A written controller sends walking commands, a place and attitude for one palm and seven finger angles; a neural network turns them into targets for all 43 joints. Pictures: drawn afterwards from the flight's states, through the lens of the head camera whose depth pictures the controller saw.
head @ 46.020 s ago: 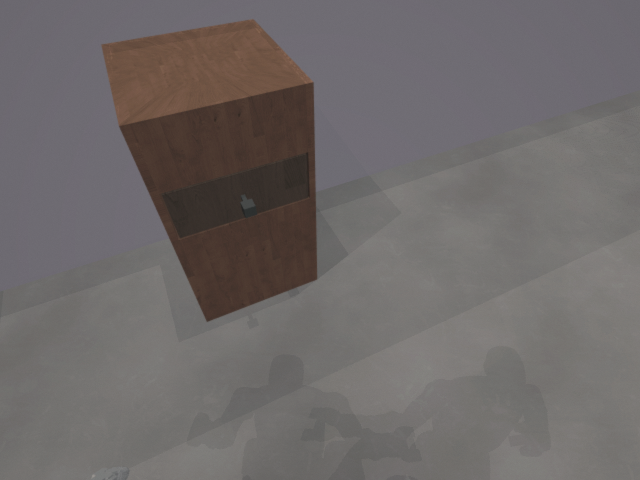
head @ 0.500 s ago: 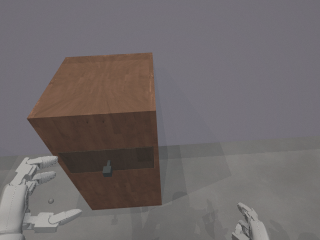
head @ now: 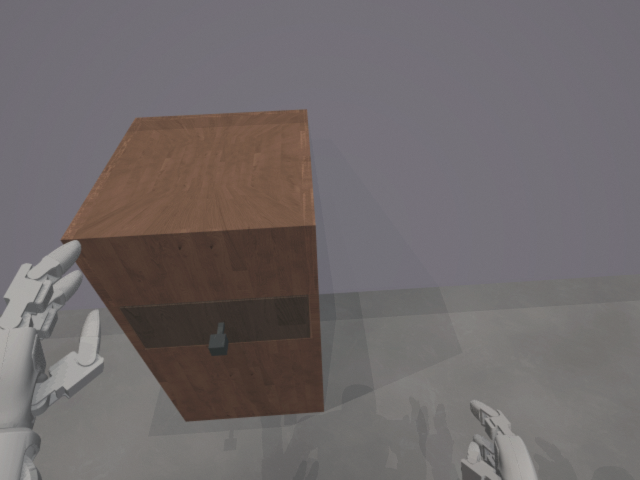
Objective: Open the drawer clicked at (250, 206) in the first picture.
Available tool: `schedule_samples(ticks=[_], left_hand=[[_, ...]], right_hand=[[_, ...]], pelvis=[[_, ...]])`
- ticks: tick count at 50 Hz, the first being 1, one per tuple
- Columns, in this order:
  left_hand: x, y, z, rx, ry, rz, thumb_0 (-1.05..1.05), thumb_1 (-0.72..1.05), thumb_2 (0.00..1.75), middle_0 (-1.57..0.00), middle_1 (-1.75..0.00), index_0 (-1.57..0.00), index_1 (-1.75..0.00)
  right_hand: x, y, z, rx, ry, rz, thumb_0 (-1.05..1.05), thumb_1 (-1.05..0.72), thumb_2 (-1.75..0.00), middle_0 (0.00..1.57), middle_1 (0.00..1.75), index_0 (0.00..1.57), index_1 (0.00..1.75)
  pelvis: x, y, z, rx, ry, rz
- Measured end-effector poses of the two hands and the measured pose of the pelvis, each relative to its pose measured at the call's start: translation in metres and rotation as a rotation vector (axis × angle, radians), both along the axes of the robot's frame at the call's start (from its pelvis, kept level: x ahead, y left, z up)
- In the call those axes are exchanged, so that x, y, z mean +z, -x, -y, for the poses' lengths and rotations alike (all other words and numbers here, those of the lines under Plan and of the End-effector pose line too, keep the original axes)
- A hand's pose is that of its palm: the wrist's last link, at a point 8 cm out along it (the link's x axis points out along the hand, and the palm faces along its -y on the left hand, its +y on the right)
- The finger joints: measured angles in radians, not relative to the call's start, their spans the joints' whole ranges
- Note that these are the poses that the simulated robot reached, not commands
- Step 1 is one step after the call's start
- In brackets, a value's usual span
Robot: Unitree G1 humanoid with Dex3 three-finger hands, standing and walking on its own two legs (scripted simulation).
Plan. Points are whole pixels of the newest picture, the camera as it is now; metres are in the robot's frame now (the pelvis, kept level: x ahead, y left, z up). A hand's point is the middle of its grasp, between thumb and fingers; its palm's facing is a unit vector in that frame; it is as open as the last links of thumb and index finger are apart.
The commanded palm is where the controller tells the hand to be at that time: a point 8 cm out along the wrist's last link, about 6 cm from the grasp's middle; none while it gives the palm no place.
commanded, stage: draw the hand back to the body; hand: left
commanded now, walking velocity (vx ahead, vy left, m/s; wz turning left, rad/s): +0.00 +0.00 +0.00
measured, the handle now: (219, 337) +0.45 +0.28 -0.25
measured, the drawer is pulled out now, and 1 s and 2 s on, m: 0.00 0.00 0.00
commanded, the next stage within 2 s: step back with the hand held close in 0.12 s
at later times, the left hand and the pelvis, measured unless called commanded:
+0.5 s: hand (90, 373) +0.17 +0.24 +0.14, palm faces +0.32 -0.83 -0.46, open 7.4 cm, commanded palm +0.11 +0.28 +0.17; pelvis -0.02 +0.00 +0.00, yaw +0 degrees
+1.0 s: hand (34, 433) +0.11 +0.25 +0.15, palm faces +0.32 -0.81 -0.49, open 7.4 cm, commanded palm +0.05 +0.30 +0.17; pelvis -0.08 +0.02 -0.01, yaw +0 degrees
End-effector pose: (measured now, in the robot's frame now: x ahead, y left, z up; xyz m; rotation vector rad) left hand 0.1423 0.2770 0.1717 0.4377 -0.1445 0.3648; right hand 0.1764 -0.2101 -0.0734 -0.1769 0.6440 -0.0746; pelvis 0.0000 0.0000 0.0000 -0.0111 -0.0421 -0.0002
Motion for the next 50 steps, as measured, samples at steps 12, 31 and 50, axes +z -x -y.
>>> schedule_samples(ticks=[12,31,50], left_hand=[[-0.002,0.004,0.002,0.001,0.004,-0.009,0.01,0.87,0.90,-0.21,-0.31,-0.21,-0.31],[-0.008,0.014,-0.005,-0.067,-0.065,-0.068,0.01,0.89,0.90,-0.21,-0.30,-0.21,-0.30],[-0.003,0.065,-0.017,-0.070,-0.129,0.017,0.01,0.89,0.90,-0.21,-0.30,-0.21,-0.30]], right_hand=[[-0.002,0.008,0.007,-0.012,0.012,-0.014,0.01,-0.91,-0.90,0.20,0.30,0.21,0.30],[-0.002,0.041,0.024,-0.106,0.062,-0.122,0.01,-0.91,-0.90,0.20,0.30,0.20,0.30],[0.001,0.086,0.005,-0.066,0.085,-0.066,0.01,-0.91,-0.90,0.20,0.30,0.21,0.30]], pelvis=[[0.000,0.001,0.001,0.001,0.002,0.003],[-0.001,0.028,-0.006,-0.002,0.012,-0.083],[-0.010,0.077,-0.016,-0.002,0.022,-0.085]])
